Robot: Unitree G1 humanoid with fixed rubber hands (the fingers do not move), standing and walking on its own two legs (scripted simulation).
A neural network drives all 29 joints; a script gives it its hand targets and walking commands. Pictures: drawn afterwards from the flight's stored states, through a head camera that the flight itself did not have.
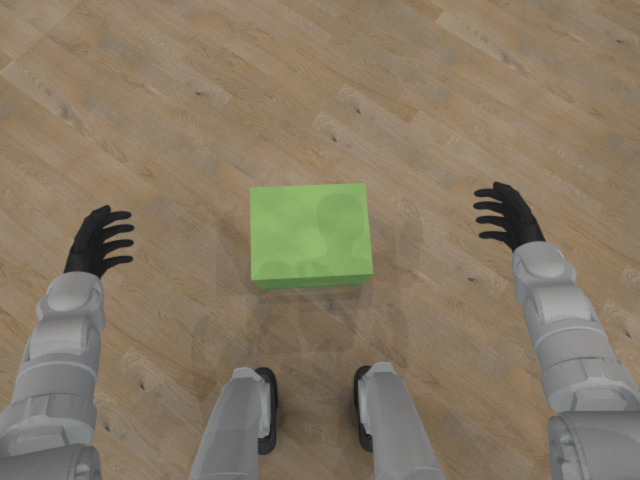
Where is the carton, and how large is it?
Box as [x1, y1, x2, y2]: [250, 183, 372, 289]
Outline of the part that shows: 364,183 250,188 251,280 261,289 361,284 372,274 372,264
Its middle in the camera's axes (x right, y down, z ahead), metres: -0.03 +0.00 +1.01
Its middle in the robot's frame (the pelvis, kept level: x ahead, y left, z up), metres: +0.52 +0.01 -0.59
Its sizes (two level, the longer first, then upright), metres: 0.281 0.225 0.197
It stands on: the floor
